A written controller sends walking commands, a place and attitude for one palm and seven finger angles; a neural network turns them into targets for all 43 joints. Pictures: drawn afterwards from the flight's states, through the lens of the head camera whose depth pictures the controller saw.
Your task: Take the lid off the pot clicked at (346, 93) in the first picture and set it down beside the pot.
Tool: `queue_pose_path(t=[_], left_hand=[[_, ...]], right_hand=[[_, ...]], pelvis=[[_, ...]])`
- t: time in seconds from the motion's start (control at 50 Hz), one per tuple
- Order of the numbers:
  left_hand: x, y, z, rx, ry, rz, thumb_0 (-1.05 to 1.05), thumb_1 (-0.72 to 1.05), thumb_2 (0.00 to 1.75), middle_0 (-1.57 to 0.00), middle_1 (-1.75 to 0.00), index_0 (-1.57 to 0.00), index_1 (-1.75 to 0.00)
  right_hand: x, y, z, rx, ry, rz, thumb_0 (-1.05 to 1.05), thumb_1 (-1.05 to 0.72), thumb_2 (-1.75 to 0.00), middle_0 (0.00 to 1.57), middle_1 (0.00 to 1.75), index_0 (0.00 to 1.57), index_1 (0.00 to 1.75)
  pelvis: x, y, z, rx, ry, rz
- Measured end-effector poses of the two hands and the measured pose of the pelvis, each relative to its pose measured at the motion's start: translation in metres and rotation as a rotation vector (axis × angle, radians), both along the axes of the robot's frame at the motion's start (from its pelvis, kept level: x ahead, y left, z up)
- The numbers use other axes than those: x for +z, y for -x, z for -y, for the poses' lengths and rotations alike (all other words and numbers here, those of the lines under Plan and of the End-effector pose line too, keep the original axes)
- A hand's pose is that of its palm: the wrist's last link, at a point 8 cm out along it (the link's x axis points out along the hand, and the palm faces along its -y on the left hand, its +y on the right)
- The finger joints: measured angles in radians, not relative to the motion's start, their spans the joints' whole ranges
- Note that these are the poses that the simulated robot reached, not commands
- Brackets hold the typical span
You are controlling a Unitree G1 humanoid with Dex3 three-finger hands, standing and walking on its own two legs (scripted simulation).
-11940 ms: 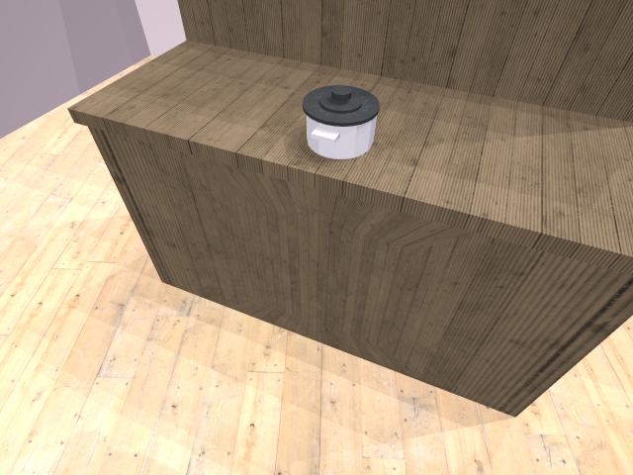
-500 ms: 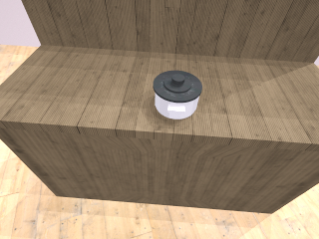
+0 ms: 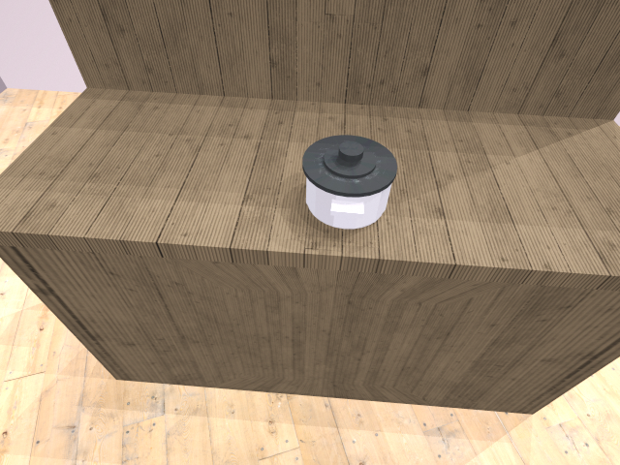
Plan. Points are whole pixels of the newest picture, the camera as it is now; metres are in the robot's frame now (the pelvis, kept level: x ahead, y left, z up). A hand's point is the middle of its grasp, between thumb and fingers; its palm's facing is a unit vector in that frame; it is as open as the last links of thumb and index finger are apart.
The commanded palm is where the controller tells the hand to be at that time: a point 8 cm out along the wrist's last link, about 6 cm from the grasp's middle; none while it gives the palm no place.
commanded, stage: look again from close up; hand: left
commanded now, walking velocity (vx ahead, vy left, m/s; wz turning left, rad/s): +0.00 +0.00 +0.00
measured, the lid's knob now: (351, 151) +0.57 -0.03 +0.10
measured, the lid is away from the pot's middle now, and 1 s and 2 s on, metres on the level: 0.00 0.00 0.00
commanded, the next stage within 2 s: shuffle to correct the standing spot in 0.12 s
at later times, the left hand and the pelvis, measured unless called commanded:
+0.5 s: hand out of the picture -0.04 +0.12 -0.18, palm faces +0.08 -0.99 -0.13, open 7.4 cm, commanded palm none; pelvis +0.01 -0.02 -0.01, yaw +0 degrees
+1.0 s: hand out of the picture +0.07 +0.02 -0.19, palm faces +0.04 -0.99 -0.11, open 7.4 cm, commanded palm none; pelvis +0.09 -0.13 -0.02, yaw -2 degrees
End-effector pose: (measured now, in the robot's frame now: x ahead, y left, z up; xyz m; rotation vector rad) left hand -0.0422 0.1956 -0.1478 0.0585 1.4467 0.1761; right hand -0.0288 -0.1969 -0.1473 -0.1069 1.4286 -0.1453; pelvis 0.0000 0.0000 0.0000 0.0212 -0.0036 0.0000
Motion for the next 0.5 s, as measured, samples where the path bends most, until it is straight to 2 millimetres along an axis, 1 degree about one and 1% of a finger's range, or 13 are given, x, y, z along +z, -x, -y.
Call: queue_pose_path(t=[0.26,0.36,0.44,0.5], left_hand=[[0.0,0.009,0.009,0.007,0.005,-0.013,0.0,0.91,0.9,-0.2,-0.3,-0.19,-0.3],[-0.003,0.011,0.013,0.009,0.015,-0.024,0.0,0.91,0.9,-0.2,-0.3,-0.19,-0.3],[-0.007,0.008,0.018,0.006,0.024,-0.041,0.0,0.91,0.9,-0.2,-0.3,-0.19,-0.3],[-0.008,0.002,0.023,0.0,0.021,-0.049,0.0,0.91,0.9,-0.2,-0.3,-0.19,-0.3]], right_hand=[[0.0,0.0,0.008,-0.003,0.005,0.006,0.0,-0.91,-0.9,0.2,0.3,0.2,0.3],[-0.001,0.0,0.013,-0.013,0.009,0.009,0.0,-0.91,-0.9,0.2,0.3,0.2,0.3],[-0.003,0.0,0.018,-0.029,0.011,0.002,0.0,-0.91,-0.9,0.2,0.3,0.2,0.3],[-0.005,0.0,0.026,-0.042,0.012,-0.01,0.0,-0.91,-0.9,0.2,0.3,0.2,0.3]], pelvis=[[0.0,0.002,0.006,-0.001,-0.001,0.0],[-0.002,0.0,0.01,-0.003,-0.001,0.0],[-0.005,-0.006,0.016,-0.006,-0.01,-0.008],[-0.008,-0.011,0.023,-0.008,-0.026,-0.021]])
